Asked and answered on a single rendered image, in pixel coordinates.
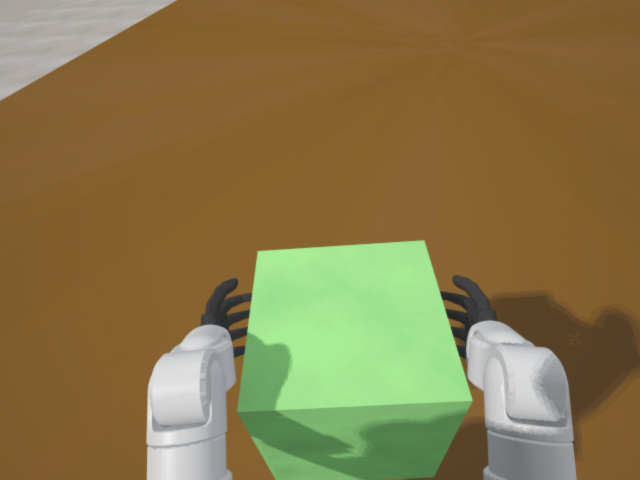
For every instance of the robot right hand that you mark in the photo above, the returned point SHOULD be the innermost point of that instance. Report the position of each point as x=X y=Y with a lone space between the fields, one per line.
x=477 y=306

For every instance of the carton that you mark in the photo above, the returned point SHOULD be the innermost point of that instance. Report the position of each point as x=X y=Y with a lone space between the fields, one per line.
x=350 y=371

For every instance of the robot left hand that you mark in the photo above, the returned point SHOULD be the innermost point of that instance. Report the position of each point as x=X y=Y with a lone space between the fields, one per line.
x=217 y=307

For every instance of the right robot forearm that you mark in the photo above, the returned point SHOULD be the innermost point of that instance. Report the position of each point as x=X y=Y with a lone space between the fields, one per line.
x=526 y=402

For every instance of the left robot forearm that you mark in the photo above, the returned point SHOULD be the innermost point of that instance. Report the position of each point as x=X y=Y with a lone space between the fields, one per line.
x=186 y=408

